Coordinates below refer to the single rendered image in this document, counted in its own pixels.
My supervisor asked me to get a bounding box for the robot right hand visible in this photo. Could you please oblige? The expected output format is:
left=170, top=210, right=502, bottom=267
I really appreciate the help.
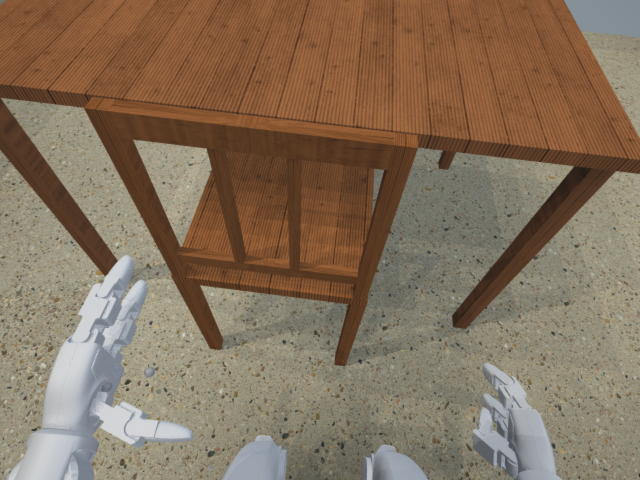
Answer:
left=473, top=363, right=557, bottom=480

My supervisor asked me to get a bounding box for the right robot shin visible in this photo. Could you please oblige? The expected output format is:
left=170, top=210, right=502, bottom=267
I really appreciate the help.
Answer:
left=376, top=445, right=396, bottom=453

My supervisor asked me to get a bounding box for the robot shin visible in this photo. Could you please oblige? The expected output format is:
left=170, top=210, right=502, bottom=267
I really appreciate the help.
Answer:
left=376, top=445, right=396, bottom=453
left=254, top=435, right=274, bottom=443

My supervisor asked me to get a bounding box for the robot left hand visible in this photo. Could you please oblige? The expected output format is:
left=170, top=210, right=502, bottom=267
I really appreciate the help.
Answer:
left=41, top=255, right=193, bottom=448

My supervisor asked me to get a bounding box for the table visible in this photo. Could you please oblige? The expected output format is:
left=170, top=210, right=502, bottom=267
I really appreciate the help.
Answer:
left=0, top=0, right=640, bottom=329

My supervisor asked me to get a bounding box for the left robot shin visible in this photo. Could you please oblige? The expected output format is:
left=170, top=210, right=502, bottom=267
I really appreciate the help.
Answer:
left=254, top=435, right=274, bottom=443

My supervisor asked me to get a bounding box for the robot left forearm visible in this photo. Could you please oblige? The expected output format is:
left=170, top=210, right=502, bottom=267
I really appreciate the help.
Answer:
left=6, top=429, right=99, bottom=480

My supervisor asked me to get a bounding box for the chair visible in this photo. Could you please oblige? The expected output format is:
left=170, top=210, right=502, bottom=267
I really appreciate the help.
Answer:
left=84, top=97, right=418, bottom=366

